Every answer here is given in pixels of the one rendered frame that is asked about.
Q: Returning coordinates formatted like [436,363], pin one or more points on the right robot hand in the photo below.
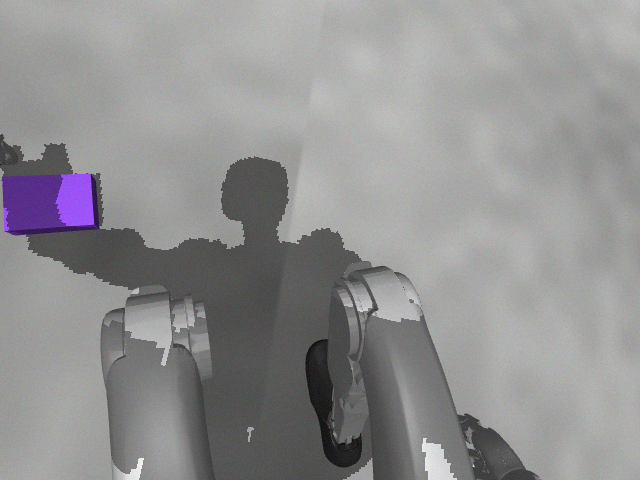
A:
[493,457]

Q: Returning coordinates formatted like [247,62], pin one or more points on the left robot hand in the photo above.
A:
[7,155]

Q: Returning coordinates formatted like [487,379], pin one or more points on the small box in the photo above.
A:
[49,203]

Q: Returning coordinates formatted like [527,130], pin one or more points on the right robot foot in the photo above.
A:
[320,391]

